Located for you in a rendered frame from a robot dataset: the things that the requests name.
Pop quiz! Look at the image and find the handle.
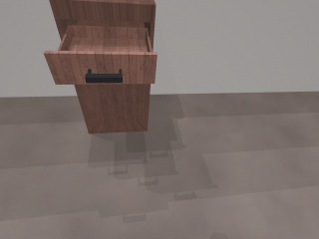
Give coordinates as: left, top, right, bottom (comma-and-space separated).
85, 69, 123, 84

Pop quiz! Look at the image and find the cabinet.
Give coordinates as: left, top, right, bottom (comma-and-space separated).
49, 0, 157, 134

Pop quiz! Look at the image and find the drawer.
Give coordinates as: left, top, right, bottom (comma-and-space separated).
44, 25, 158, 85

